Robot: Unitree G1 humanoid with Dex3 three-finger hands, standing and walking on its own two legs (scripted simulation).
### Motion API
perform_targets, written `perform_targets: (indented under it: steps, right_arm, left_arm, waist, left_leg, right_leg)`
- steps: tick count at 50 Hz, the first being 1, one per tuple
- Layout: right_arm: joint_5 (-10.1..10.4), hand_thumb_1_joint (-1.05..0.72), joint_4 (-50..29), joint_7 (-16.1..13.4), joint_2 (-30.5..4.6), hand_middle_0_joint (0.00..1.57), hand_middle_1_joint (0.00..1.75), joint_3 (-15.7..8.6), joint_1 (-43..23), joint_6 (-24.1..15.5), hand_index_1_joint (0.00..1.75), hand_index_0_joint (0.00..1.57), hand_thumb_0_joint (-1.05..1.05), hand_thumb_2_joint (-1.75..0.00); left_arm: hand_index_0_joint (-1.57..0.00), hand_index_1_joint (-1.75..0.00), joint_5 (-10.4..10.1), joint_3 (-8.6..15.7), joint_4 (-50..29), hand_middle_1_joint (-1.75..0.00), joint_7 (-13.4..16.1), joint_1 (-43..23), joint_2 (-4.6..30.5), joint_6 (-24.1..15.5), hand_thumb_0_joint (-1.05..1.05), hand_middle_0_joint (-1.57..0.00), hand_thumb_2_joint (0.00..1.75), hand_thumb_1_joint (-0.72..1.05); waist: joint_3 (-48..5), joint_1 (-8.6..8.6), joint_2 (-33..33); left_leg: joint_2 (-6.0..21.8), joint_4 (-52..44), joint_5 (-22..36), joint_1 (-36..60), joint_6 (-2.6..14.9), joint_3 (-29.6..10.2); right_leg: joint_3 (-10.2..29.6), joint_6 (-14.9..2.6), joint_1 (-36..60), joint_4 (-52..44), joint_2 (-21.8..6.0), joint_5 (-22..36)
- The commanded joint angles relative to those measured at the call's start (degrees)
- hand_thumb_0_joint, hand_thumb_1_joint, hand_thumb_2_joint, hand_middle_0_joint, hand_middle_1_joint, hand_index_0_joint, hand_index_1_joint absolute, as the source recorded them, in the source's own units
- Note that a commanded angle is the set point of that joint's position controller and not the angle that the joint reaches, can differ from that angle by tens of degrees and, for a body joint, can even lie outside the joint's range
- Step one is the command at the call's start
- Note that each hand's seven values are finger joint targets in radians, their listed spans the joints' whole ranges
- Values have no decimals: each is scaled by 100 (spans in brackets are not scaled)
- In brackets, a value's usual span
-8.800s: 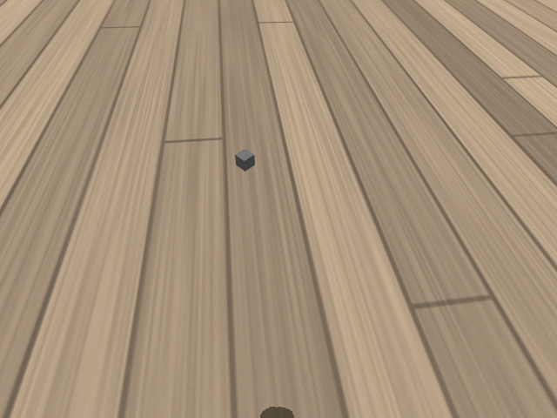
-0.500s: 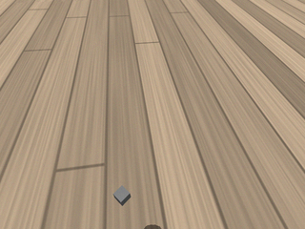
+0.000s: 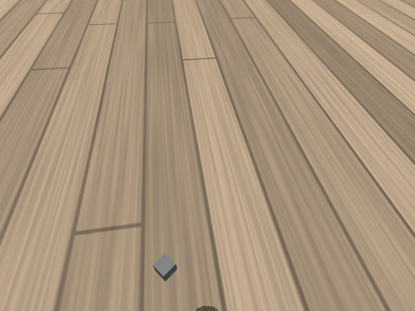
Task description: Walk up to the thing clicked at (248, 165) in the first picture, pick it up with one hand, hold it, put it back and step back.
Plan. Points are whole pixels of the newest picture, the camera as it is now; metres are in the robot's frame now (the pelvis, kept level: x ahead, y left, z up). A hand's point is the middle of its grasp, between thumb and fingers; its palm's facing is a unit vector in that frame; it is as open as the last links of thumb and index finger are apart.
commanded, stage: stand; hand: left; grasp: from above
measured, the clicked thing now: (165, 267) +0.46 +0.19 -0.75
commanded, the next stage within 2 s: rise first in 0.28 s
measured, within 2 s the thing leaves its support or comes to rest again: neither
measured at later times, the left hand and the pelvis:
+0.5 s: hand out of the picture +0.10 +0.25 -0.16, palm faces +0.05 -0.94 -0.34, open 7.7 cm; pelvis -0.01 +0.00 -0.01, yaw +1 degrees
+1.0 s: hand out of the picture +0.11 +0.27 -0.23, palm faces -0.11 -0.83 -0.54, open 13.8 cm; pelvis -0.02 +0.02 -0.07, yaw +1 degrees
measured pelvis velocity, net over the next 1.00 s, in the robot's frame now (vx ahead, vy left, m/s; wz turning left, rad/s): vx -0.02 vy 0.02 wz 0.01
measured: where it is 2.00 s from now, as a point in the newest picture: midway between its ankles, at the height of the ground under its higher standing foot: outside the picture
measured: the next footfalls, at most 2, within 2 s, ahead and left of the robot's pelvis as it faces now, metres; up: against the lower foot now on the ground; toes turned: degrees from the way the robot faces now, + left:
none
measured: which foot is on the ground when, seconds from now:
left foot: down 0.00-1.00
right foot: down 0.00-1.00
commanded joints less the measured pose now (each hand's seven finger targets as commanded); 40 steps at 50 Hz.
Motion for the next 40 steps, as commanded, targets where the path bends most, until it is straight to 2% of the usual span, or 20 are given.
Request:
perform_targets:
  steps: [1,13,18,19,20,21,22,23,24,25,26,27,28,29,30,32,35,36,37,40]
  right_arm:
    - [39,-90,-308,-83,-1185,20,30,-206,-177,-102,30,20,0,-90]
    - [33,-90,-320,-88,-1191,20,30,-207,-180,-105,30,20,0,-90]
    - [34,-90,-333,-87,-1212,20,30,-212,-196,-112,30,20,0,-90]
    - [32,-94,-331,-86,-1198,20,31,-206,-237,-113,31,20,0,-93]
    - [427,-90,-1886,-208,-285,20,30,-21,-28,-350,30,20,0,-90]
    - [448,-83,-1595,-255,-425,20,30,-38,281,-328,30,20,0,-88]
    - [431,-83,-1515,-291,-606,20,30,-117,461,-254,30,20,0,-88]
    - [416,-81,-1682,-278,-603,20,30,-197,506,-201,30,20,0,-88]
    - [368,-83,-1831,-303,-604,20,30,-269,539,-209,30,20,0,-88]
    - [344,-83,-1897,-331,-592,20,30,-342,659,-231,30,20,0,-88]
    - [299,-86,-2042,-306,-560,20,30,-400,701,-264,30,20,0,-89]
    - [246,-88,-2079,-262,-554,20,30,-472,898,-262,30,20,0,-89]
    - [229,-88,-2234,-229,-546,20,30,-516,920,-261,30,20,0,-89]
    - [237,-88,-2404,-221,-524,20,30,-561,945,-254,30,20,0,-89]
    - [243,-88,-2567,-204,-494,20,30,-575,934,-239,30,20,0,-89]
    - [279,-86,-2846,-164,-435,20,30,-523,840,-214,30,20,0,-89]
    - [309,-88,-3168,-148,-432,20,30,-515,639,-263,30,20,0,-89]
    - [303,-88,-3257,-151,-415,20,30,-511,621,-288,30,20,0,-89]
    - [297,-90,-3304,-152,-374,20,30,-508,656,-322,30,20,0,-90]
    - [241,-89,-3362,-168,-311,20,30,-514,761,-461,30,20,0,-90]
  left_arm:
    - [-20,-30,-9,209,-286,-30,51,-158,1276,-137,0,-20,90,90]
    - [-20,-30,-2,238,-283,-30,49,-210,1282,-121,0,-20,90,90]
    - [-20,-30,4,227,-302,-30,47,-160,1272,-128,0,-20,90,90]
    - [-13,-38,-9,222,-303,-38,43,-189,1268,-125,0,-13,96,85]
    - [-16,-46,-287,220,-2314,-46,130,-2200,262,-610,0,-21,97,77]
    - [-18,-54,-269,299,-1825,-49,145,-2660,510,-519,0,-23,92,69]
    - [-16,-60,-123,635,-833,-56,173,-1613,1038,-259,0,-20,93,61]
    - [-18,-65,-53,748,-631,-63,106,-1194,1098,-174,0,-20,89,53]
    - [-15,-71,101,755,-874,-69,56,-1657,1248,-179,0,-17,92,45]
    - [-15,-76,223,947,-955,-75,30,-1730,1499,-217,0,-16,91,37]
    - [-15,-82,432,1009,-729,-82,-33,-1306,1459,-165,0,-15,90,29]
    - [-13,-87,648,948,-327,-89,-99,-755,1172,-80,0,-12,92,21]
    - [-12,-90,803,960,-370,-92,-122,-500,1100,-42,0,-10,93,13]
    - [-12,-93,892,1088,-661,-94,-71,-378,1170,-9,0,-11,93,5]
    - [-11,-96,942,1091,-1104,-97,4,-454,1152,50,0,-10,93,-3]
    - [-14,-97,987,947,-1358,-99,182,-289,827,313,0,-12,91,-19]
    - [-14,-98,1065,864,-1643,-98,378,-605,793,647,0,-14,93,-43]
    - [-13,-98,1103,892,-1767,-98,411,-562,816,725,0,-14,94,-50]
    - [-13,-100,1125,776,-1870,-99,428,-545,645,789,0,-13,94,-53]
    - [-11,-100,1262,774,-2157,-100,532,-636,504,849,0,-12,95,-53]
  waist:
    - [-441,-11,-51]
    - [-334,-7,-28]
    - [-484,0,-2]
    - [-472,2,-6]
    - [160,-697,288]
    - [-114,-486,-99]
    - [-47,-379,-240]
    - [-76,-175,-192]
    - [-519,-211,-305]
    - [-941,-149,-259]
    - [-1232,-98,-61]
    - [-1333,-85,-241]
    - [-1608,78,-190]
    - [-1913,198,18]
    - [-2101,247,234]
    - [-1829,204,301]
    - [-1433,29,86]
    - [-1355,52,75]
    - [-1327,-40,-15]
    - [-1496,-90,-99]
  left_leg:
    - [697,-123,1158,275,198,-618]
    - [690,-192,930,135,198,-643]
    - [708,-140,1037,276,215,-635]
    - [712,-132,1089,306,216,-632]
    - [-249,286,289,-628,224,13]
    - [-242,372,178,-603,269,-23]
    - [-285,458,70,-796,285,-21]
    - [-262,609,149,-961,266,-15]
    - [-271,807,248,-983,288,-26]
    - [-267,985,415,-991,290,-63]
    - [-302,1216,686,-1100,264,-92]
    - [-305,1454,806,-1302,255,-136]
    - [-343,1669,918,-1418,236,-135]
    - [-373,1719,1099,-1360,194,-131]
    - [-371,1750,1146,-1282,173,-143]
    - [-343,1753,994,-1450,138,-178]
    - [-245,1951,516,-1900,120,-245]
    - [-238,1996,255,-2040,112,-260]
    - [-234,2103,51,-2138,130,-247]
    - [-214,2524,-134,-2445,150,-276]
  right_leg:
    - [654,-36,-117,-236,-899,1440]
    - [657,-31,-101,-278,-898,1120]
    - [652,-41,-108,-250,-898,1247]
    - [665,-56,-112,-235,-908,1283]
    - [240,25,-1393,171,-125,796]
    - [178,69,-1054,177,-150,583]
    - [119,40,-1126,215,-123,372]
    - [97,10,-1184,370,-114,336]
    - [117,19,-1211,542,-125,416]
    - [146,34,-1164,791,-136,694]
    - [136,17,-1163,1064,-160,957]
    - [114,7,-1304,1320,-133,1079]
    - [95,-9,-1269,1541,-124,1121]
    - [115,-26,-1216,1647,-112,1251]
    - [107,-41,-1287,1706,-81,1172]
    - [45,-58,-1569,1693,-36,891]
    - [-39,-57,-2078,1873,19,336]
    - [-36,-64,-2221,1920,20,72]
    - [-10,-50,-2404,1999,18,-100]
    - [9,-42,-2814,2409,17,-269]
